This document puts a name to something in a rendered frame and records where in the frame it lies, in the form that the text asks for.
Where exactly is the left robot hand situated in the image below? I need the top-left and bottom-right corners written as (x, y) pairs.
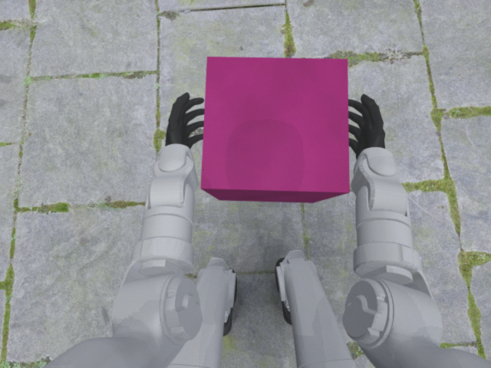
top-left (165, 92), bottom-right (205, 149)

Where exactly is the left robot forearm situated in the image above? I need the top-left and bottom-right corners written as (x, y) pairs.
top-left (111, 144), bottom-right (199, 330)

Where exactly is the left robot upper arm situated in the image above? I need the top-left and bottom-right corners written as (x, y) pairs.
top-left (42, 273), bottom-right (203, 368)

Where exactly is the right robot thigh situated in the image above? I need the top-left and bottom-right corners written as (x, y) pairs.
top-left (276, 258), bottom-right (357, 368)

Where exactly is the robot left foot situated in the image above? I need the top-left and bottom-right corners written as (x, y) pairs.
top-left (223, 268), bottom-right (237, 336)

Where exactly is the right robot upper arm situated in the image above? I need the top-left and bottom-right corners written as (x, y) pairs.
top-left (342, 277), bottom-right (491, 368)

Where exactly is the right robot forearm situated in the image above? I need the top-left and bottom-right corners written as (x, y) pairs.
top-left (351, 147), bottom-right (443, 335)

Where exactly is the right robot hand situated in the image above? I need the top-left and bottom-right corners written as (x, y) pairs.
top-left (348, 94), bottom-right (385, 159)

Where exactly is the carton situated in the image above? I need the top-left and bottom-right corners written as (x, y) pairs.
top-left (201, 57), bottom-right (350, 203)

